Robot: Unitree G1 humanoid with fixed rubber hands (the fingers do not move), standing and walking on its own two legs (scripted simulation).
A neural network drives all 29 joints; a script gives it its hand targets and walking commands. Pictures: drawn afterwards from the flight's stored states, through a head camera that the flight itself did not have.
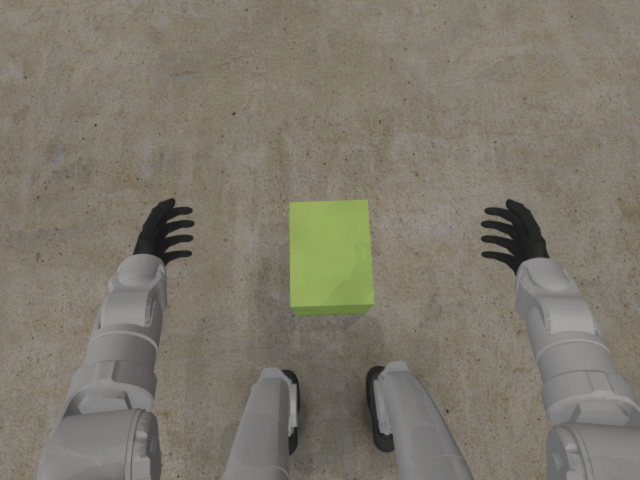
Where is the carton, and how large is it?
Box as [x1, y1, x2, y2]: [289, 200, 374, 315]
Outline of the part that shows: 367,200 289,202 290,306 298,315 364,313 374,303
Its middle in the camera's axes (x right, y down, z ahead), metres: +0.02 +0.06 +1.00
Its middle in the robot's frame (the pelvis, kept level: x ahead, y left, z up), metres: +0.47 +0.00 -0.57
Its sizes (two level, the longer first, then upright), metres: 0.245 0.185 0.244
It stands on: the floor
